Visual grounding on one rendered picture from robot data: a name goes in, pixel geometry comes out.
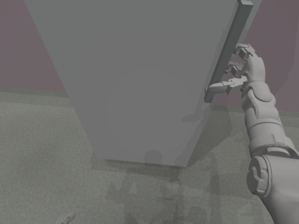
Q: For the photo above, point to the robot right upper arm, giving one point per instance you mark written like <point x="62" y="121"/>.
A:
<point x="275" y="180"/>

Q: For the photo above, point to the right robot forearm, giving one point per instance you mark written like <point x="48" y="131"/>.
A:
<point x="264" y="127"/>

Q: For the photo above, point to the right robot hand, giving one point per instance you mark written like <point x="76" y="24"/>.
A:
<point x="253" y="70"/>

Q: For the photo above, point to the handle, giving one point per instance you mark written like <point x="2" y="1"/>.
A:
<point x="233" y="36"/>

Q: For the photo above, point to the fridge door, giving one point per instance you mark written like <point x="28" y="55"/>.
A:
<point x="136" y="71"/>

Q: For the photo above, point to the left robot hand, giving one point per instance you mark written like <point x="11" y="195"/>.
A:
<point x="66" y="219"/>

